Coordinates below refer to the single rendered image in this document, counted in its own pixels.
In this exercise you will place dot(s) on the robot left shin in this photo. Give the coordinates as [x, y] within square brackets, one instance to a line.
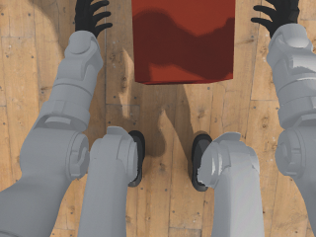
[113, 130]

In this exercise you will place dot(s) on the robot right forearm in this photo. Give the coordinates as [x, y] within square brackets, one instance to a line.
[293, 64]

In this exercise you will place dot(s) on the robot left forearm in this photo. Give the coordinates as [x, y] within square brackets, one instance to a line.
[73, 88]

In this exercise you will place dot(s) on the robot left upper arm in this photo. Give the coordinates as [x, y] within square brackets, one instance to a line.
[51, 159]

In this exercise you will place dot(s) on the left robot hand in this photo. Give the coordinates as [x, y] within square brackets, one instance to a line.
[84, 19]

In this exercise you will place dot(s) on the right robot hand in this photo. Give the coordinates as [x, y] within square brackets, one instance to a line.
[285, 12]

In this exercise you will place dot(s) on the robot right shin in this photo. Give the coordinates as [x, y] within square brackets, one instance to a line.
[231, 136]

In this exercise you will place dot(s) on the robot shin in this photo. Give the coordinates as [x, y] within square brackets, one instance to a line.
[113, 130]
[231, 136]

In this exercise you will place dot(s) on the carton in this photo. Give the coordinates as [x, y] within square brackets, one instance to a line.
[183, 41]

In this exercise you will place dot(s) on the robot right upper arm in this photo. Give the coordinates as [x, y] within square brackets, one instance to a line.
[296, 157]

